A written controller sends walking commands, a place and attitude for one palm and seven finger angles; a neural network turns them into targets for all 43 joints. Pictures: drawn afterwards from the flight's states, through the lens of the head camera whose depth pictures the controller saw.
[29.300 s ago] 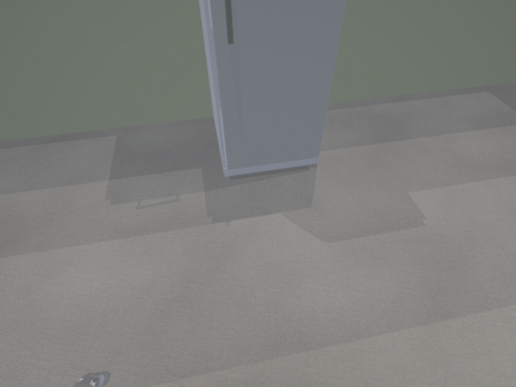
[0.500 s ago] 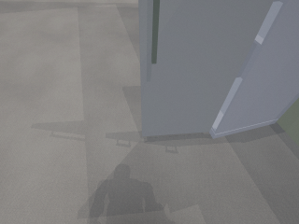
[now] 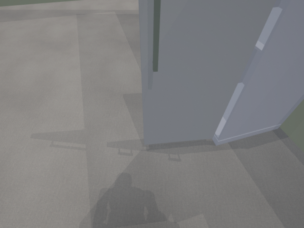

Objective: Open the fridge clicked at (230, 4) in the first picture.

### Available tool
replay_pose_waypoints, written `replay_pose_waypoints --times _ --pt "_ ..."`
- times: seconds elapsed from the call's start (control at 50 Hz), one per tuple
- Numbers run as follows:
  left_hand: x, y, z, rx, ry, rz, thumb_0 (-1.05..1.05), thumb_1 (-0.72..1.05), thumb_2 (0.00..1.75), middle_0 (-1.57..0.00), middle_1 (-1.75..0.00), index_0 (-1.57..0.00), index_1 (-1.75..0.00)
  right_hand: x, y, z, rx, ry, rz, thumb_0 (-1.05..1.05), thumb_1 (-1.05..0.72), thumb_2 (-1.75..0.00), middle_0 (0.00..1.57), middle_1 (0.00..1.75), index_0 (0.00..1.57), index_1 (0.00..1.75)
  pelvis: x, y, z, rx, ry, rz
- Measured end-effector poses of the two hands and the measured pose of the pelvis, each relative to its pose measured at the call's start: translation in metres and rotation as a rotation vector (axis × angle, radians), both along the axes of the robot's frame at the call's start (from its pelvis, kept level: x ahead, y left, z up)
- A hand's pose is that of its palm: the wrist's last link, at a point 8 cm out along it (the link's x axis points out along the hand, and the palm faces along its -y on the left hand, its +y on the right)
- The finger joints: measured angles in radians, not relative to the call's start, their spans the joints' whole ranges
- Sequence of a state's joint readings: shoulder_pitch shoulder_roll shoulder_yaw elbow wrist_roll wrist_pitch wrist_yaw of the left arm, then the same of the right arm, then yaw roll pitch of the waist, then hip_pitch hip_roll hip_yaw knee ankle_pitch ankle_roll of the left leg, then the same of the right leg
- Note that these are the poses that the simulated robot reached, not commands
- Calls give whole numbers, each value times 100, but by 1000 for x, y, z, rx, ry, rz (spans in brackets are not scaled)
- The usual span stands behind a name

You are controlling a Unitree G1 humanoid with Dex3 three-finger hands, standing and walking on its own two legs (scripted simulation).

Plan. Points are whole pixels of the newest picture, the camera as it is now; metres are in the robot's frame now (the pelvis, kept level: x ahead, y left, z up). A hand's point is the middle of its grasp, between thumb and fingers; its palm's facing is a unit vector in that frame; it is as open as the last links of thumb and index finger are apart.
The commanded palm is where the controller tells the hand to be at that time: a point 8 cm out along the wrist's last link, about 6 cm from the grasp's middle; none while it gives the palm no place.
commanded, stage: let the arm hang, fingers relaxed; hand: left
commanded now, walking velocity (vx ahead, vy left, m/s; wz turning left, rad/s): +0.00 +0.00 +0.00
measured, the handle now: (156, 8) +0.75 +0.03 +0.24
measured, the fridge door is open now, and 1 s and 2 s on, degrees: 80 80 80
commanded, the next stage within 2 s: look to check the result in 0.04 s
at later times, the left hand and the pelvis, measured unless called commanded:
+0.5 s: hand out of the picture +0.03 +0.16 -0.17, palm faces +0.01 -0.98 -0.19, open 7.4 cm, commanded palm none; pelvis +0.02 -0.01 +0.00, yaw +0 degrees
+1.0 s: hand out of the picture +0.03 +0.15 -0.17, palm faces +0.02 -0.98 -0.18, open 7.4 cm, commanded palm none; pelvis +0.04 -0.02 +0.00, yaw +0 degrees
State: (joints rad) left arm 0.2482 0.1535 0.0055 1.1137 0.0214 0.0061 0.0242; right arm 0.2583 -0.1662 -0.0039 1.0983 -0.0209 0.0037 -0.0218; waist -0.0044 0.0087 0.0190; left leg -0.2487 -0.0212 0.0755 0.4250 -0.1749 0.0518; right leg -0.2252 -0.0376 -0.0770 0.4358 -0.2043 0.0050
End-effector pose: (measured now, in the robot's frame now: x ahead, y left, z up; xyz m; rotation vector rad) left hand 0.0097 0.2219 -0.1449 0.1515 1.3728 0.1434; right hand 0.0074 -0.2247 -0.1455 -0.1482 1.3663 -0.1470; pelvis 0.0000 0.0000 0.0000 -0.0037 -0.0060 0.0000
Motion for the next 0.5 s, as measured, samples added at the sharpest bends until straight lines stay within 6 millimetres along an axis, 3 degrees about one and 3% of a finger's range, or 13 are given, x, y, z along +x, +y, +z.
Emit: replay_pose_waypoints --times 0.24,0.5 --pt "-2 -2 2 11 48 9 0 91 90 -20 -30 -20 -30 12 -4 -1 4 23 7 0 -91 -90 20 30 20 30 12 -5 2 1 -3 -1" --pt "12 -12 1 -2 44 5 0 91 90 -20 -30 -19 -30 17 -7 0 6 45 5 0 -92 -90 20 30 20 30 23 -11 3 2 -4 -2"
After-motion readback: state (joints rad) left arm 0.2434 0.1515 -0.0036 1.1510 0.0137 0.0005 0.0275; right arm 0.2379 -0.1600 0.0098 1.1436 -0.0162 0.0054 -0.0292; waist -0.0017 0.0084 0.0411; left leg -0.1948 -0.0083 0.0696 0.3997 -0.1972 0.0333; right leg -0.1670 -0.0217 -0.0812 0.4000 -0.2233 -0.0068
